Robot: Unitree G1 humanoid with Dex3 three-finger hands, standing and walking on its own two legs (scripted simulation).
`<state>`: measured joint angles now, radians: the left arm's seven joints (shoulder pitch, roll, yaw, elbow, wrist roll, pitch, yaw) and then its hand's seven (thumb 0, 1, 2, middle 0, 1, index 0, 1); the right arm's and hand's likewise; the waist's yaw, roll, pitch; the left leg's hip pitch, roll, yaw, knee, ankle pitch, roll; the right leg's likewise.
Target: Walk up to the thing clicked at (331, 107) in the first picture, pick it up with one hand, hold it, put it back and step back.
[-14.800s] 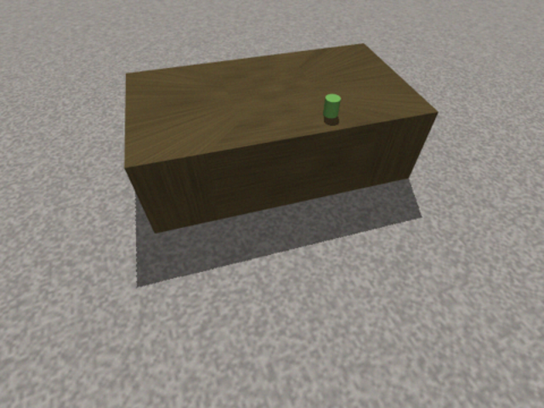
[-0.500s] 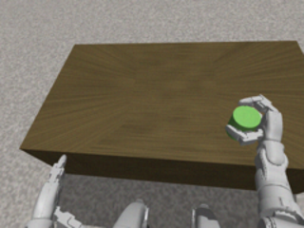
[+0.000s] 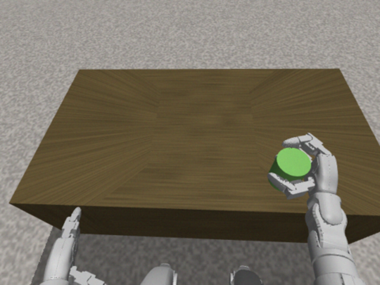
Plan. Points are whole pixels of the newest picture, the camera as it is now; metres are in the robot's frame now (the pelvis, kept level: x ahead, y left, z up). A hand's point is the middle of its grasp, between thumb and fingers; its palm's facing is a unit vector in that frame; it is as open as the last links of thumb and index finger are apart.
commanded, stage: lift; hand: right
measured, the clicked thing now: (287, 170) +0.36 -0.17 +0.02
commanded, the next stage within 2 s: hold in 0.42 s
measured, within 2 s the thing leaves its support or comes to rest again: neither
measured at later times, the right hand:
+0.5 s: hand (294, 169) +0.34 -0.17 +0.06, palm faces +0.09 +1.00 +0.01, open 9.7 cm
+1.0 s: hand (300, 169) +0.33 -0.17 +0.08, palm faces +0.09 +1.00 +0.01, open 9.7 cm
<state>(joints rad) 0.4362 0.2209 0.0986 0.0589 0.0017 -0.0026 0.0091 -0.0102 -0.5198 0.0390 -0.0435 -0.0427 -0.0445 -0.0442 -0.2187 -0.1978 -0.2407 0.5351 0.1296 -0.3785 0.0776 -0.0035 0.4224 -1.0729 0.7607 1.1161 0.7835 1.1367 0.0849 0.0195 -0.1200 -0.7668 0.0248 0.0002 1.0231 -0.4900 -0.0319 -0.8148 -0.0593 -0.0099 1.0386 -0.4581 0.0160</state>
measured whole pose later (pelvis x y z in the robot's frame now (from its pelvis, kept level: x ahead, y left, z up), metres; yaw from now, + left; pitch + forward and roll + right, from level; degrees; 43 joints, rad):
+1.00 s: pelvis +0.00 +0.00 +0.02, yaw +0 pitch +8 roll +0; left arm 0.38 0.22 0.10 0.21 -0.02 -0.01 0.04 -0.01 -0.51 0.04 -0.05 -0.05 -0.05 -0.05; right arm -0.13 -0.19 -0.18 0.41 0.16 -0.31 0.07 0.00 0.42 -1.07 0.76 1.12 0.78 1.14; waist 0.05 0.02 -0.08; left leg -0.59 0.04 -0.01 0.88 -0.43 -0.04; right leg -0.62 -0.05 -0.03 0.89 -0.40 0.01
